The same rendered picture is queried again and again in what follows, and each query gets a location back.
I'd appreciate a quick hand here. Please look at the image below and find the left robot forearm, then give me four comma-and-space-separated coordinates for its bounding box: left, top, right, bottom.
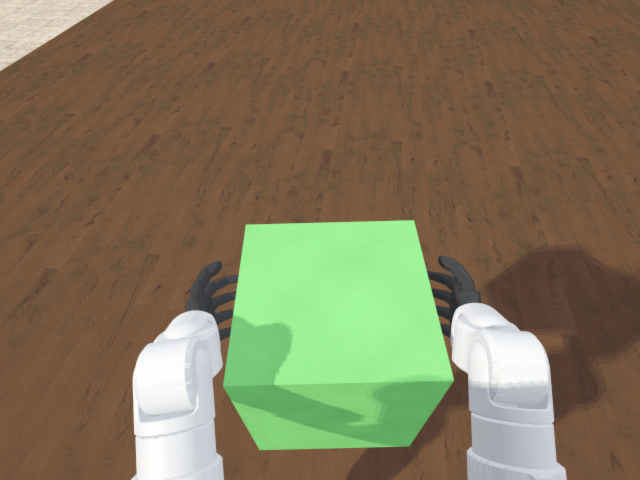
131, 310, 224, 480

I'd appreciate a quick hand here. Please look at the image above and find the robot right hand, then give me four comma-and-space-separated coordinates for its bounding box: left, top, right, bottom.
427, 256, 482, 338

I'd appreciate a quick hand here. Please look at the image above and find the right robot forearm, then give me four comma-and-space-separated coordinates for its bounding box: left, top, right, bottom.
451, 303, 567, 480

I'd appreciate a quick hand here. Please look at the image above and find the robot left hand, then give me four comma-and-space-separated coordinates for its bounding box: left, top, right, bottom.
185, 261, 239, 341

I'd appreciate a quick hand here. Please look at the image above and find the carton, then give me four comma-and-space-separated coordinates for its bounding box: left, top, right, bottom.
223, 220, 454, 450

